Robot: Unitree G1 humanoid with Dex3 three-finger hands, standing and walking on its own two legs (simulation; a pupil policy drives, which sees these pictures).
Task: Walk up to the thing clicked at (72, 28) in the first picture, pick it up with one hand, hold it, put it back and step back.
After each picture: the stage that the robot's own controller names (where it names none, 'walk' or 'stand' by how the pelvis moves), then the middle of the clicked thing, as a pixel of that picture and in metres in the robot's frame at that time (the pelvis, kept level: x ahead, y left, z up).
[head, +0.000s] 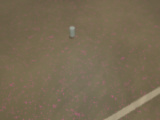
stand; (72, 31) +1.57 +0.08 -0.72
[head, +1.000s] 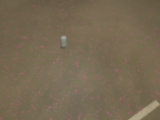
walk; (63, 41) +1.44 +0.09 -0.72
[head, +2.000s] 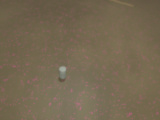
walk; (62, 72) +0.92 +0.12 -0.71
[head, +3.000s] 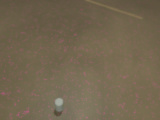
walk; (59, 104) +0.59 +0.13 -0.71
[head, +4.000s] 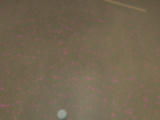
stand; (62, 116) +0.45 +0.13 -0.70
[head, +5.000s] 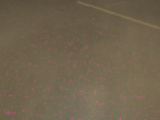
stand; out of the picture +0.41 +0.11 -0.72
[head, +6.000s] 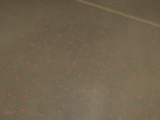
stand; out of the picture +0.41 +0.12 -0.71
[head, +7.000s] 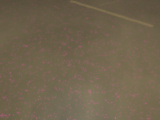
stand; out of the picture +0.40 +0.14 -0.72
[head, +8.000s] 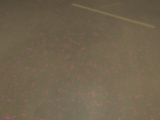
stand; out of the picture +0.41 +0.13 -0.73
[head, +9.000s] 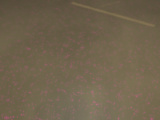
stand; out of the picture +0.40 +0.14 -0.73
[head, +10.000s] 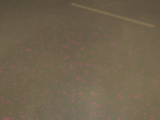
go down; out of the picture +0.40 +0.14 -0.73
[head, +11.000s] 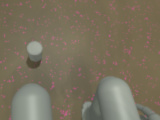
go down; (35, 51) +0.50 +0.14 -0.35
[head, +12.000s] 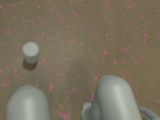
approach; (31, 53) +0.50 +0.15 -0.32
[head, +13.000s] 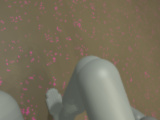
close in; out of the picture +0.50 +0.21 -0.23
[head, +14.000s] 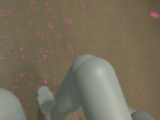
close; out of the picture +0.49 +0.21 -0.24
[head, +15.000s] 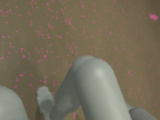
lift; out of the picture +0.45 +0.17 -0.25
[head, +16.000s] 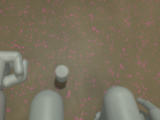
lift; (61, 74) +0.44 +0.08 -0.38
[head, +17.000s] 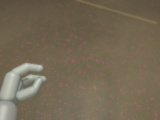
go down; out of the picture +0.37 +0.06 -0.67
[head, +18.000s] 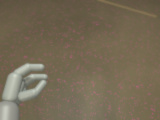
hold; out of the picture +0.37 +0.08 -0.68
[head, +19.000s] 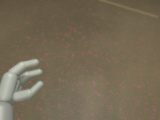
stand; out of the picture +0.37 +0.07 -0.68
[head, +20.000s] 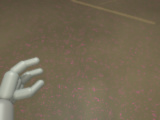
stand; out of the picture +0.37 +0.07 -0.69
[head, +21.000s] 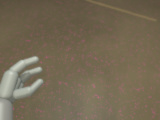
stand; out of the picture +0.37 +0.07 -0.69
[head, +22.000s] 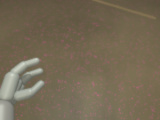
stand; out of the picture +0.37 +0.07 -0.68
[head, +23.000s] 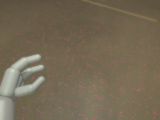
stand; out of the picture +0.37 +0.07 -0.69
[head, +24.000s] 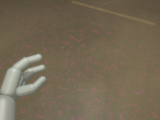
stand; out of the picture +0.36 +0.07 -0.69
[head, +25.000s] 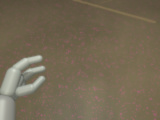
stand; out of the picture +0.36 +0.07 -0.69
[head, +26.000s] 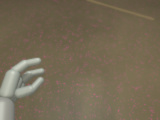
stand; out of the picture +0.37 +0.07 -0.69
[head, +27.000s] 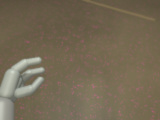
stand; out of the picture +0.37 +0.07 -0.68
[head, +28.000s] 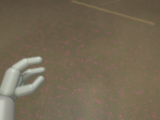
stand; out of the picture +0.36 +0.07 -0.69
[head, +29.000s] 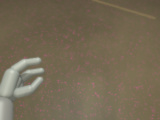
stand; out of the picture +0.37 +0.07 -0.69
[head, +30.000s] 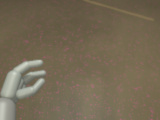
stand; out of the picture +0.37 +0.07 -0.69
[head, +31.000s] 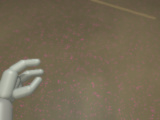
stand; out of the picture +0.37 +0.07 -0.69
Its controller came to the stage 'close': yes
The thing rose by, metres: 0.00
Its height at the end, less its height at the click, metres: +0.00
